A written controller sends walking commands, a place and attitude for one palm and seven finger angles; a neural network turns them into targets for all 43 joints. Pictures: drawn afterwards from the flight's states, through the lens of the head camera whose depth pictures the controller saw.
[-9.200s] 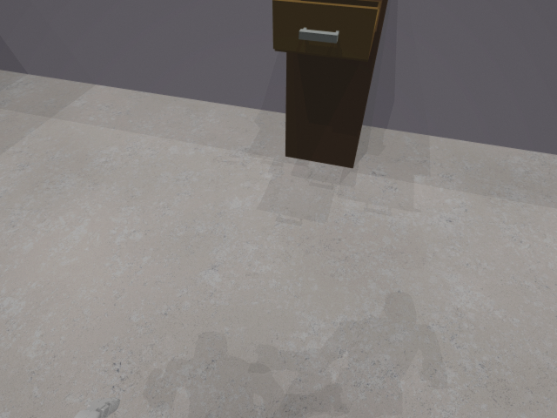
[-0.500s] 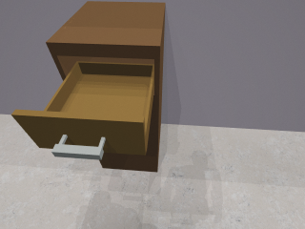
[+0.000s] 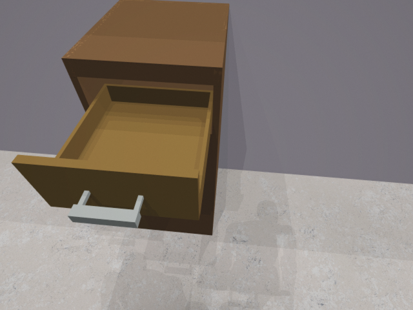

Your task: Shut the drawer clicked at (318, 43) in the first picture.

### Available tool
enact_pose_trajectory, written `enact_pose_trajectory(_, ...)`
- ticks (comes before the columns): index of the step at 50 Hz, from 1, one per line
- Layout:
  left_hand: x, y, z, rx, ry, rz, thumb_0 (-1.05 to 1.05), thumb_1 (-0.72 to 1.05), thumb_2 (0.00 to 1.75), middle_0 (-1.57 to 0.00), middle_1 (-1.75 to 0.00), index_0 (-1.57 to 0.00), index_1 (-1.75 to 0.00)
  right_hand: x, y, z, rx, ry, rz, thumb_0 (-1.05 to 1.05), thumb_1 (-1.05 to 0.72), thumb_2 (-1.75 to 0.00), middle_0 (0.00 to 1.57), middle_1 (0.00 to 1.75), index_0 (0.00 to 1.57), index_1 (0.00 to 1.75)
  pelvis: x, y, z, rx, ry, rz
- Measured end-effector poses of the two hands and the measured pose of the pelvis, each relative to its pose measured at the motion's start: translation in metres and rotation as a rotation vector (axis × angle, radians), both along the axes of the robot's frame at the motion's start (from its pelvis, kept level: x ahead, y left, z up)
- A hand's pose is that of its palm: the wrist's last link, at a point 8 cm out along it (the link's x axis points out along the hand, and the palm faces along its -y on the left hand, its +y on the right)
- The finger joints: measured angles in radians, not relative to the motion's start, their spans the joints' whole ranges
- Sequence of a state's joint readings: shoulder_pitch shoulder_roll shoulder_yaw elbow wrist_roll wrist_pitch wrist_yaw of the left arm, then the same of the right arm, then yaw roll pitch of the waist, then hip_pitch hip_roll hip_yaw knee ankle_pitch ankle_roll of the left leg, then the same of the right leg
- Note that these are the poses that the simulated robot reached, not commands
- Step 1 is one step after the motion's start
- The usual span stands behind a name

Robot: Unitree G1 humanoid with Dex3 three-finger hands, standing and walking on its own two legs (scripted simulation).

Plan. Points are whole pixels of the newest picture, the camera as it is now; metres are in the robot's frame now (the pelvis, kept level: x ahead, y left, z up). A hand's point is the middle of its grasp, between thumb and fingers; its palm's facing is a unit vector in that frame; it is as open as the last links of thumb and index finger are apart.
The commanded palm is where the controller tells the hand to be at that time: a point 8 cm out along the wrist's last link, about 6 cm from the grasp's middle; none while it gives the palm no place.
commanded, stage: come to a stop and stand still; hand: left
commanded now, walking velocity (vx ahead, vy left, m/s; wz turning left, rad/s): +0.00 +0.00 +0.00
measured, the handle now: (109, 206) +0.29 +0.22 +0.04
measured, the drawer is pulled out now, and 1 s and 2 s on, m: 0.29 0.29 0.29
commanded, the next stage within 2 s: look again from close up in 0.18 s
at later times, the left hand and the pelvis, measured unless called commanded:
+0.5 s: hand out of the picture -0.01 +0.19 -0.19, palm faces +0.01 -0.98 -0.18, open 7.4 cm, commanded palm none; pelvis +0.00 +0.03 -0.01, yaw -1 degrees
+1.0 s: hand (74, 306) +0.14 +0.25 -0.05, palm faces +0.22 -0.97 -0.15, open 7.2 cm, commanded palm +0.07 +0.30 -0.05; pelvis -0.03 +0.07 -0.01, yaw +1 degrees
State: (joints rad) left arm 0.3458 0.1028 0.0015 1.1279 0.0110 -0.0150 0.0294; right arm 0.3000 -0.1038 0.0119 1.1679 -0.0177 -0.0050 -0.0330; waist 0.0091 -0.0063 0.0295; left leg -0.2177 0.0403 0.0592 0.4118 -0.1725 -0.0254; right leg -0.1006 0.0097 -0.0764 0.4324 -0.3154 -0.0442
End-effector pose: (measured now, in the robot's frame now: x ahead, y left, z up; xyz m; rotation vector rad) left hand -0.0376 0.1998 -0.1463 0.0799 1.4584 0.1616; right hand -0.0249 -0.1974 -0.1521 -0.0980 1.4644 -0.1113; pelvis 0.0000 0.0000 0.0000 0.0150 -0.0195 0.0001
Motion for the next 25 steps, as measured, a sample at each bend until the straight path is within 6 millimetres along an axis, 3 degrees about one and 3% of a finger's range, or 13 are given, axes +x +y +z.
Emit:
enact_pose_trajectory(16, 0.011, 0.001, -0.001, 0.009, -0.014, -0.01, 0.0, 0.91, 0.9, -0.2, -0.29, -0.2, -0.3, 0.027, -0.015, 0.002, -0.043, -0.039, 0.014, 0.02, -0.93, -0.9, 0.2, 0.3, 0.2, 0.29, 0.009, 0.004, -0.001, -0.012, 0.008, -0.005)
enact_pose_trajectory(25, 0.022, 0.036, -0.009, 0.031, -0.05, -0.056, 0.0, 0.91, 0.9, -0.2, -0.29, -0.2, -0.3, 0.046, -0.005, 0.002, -0.076, -0.162, -0.018, 0.01, -0.92, -0.9, 0.2, 0.3, 0.2, 0.29, 0.002, 0.026, -0.009, -0.023, -0.016, -0.018)
